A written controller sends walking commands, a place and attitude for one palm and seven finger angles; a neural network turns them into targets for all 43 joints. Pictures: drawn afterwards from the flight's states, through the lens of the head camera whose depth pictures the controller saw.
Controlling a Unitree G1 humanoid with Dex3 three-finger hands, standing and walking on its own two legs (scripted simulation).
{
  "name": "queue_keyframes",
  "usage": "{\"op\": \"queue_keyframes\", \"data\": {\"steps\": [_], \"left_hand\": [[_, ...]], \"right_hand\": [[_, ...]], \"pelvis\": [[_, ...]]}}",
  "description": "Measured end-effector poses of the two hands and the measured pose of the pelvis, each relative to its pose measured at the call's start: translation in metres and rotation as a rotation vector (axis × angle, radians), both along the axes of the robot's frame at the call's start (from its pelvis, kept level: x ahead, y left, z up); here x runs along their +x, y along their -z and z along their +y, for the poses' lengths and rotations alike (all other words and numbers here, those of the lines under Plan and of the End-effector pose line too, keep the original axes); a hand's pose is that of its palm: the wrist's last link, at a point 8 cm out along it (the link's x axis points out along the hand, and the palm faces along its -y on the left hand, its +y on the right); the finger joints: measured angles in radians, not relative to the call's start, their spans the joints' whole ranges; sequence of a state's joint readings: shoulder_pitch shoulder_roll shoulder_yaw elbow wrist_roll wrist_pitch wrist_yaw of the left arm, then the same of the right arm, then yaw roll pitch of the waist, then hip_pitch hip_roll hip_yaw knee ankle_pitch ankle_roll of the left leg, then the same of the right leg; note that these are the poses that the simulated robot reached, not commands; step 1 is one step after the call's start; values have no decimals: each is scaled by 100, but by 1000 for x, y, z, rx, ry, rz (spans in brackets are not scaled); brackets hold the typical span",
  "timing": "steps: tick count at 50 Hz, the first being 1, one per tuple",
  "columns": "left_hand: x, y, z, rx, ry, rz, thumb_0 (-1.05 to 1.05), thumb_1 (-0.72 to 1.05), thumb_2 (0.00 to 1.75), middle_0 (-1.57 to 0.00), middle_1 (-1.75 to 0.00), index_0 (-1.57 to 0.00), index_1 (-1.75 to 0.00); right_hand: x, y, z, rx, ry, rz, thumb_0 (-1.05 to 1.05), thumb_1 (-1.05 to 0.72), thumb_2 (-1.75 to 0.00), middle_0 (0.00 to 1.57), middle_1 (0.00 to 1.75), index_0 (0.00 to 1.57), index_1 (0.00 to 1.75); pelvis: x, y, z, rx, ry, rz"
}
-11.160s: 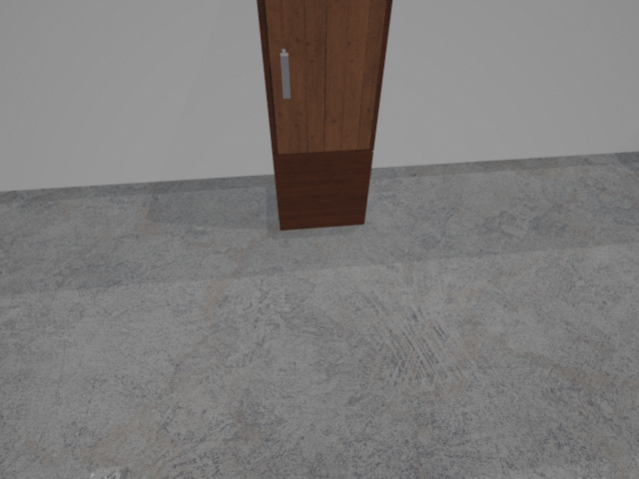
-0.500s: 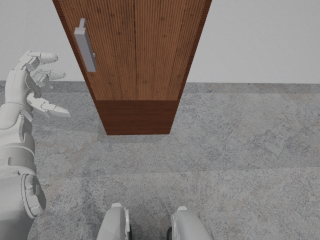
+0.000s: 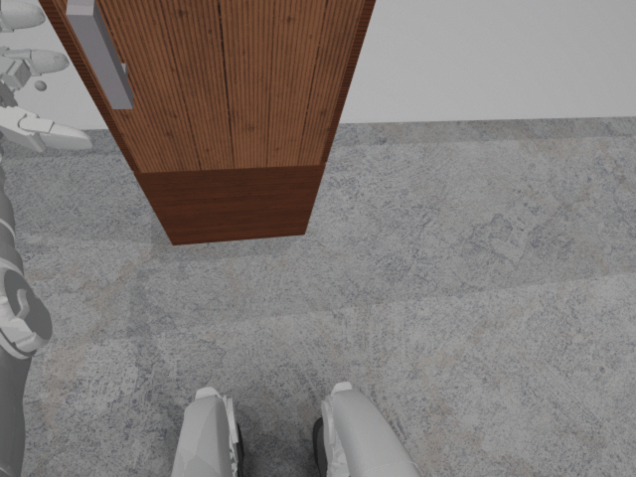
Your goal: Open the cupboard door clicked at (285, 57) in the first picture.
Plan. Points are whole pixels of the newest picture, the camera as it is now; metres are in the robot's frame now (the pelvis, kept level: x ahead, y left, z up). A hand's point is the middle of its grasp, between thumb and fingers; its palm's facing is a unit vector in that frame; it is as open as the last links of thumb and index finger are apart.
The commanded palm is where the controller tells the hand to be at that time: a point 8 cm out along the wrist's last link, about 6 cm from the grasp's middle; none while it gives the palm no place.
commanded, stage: move the hooked fingers beside the handle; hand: left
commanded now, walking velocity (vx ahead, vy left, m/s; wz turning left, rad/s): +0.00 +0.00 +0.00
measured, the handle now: (105, 46) +0.60 +0.19 +0.08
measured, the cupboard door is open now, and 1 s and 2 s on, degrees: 0 0 0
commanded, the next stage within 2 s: slide the fingers in behind the handle in 0.88 s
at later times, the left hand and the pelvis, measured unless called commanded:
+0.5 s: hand (34, 78) +0.56 +0.26 +0.07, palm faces +0.03 -1.00 -0.01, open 14.0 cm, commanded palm +0.55 +0.27 +0.07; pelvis +0.00 +0.01 +0.00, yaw -1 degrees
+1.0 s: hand (44, 82) +0.55 +0.25 +0.08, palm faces +0.03 -1.00 -0.02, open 14.0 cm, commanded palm +0.54 +0.27 +0.07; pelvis +0.00 +0.01 +0.00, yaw +0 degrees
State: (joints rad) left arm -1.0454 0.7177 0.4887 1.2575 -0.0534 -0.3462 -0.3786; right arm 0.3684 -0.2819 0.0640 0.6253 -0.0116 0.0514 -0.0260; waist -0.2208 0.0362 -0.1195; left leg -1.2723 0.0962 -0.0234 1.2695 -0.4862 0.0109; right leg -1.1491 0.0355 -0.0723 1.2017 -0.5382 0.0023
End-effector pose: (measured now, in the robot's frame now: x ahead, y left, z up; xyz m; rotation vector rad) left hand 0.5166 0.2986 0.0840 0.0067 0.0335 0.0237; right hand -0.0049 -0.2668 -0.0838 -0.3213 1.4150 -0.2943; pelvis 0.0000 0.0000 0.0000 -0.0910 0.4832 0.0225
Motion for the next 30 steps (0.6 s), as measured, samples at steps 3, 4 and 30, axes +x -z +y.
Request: {"op": "queue_keyframes", "data": {"steps": [3,4,30], "left_hand": [[10,0,0,-4,-1,-1,-1,-50,30,-30,-120,-30,-120],[12,0,1,-4,-2,-1,-1,-50,30,-30,-120,-30,-120],[20,8,6,-10,7,12,-1,-50,30,-30,-120,-30,-120]], "right_hand": [[-8,0,3,-3,11,17,0,-90,-90,20,30,20,30],[-10,0,4,-3,15,22,0,-90,-90,20,30,20,30],[-9,-7,22,16,13,71,0,-90,-90,20,30,21,30]], "pelvis": [[-1,2,2,-5,3,12],[-1,3,2,-7,4,16],[5,-1,14,-24,-4,29]]}}
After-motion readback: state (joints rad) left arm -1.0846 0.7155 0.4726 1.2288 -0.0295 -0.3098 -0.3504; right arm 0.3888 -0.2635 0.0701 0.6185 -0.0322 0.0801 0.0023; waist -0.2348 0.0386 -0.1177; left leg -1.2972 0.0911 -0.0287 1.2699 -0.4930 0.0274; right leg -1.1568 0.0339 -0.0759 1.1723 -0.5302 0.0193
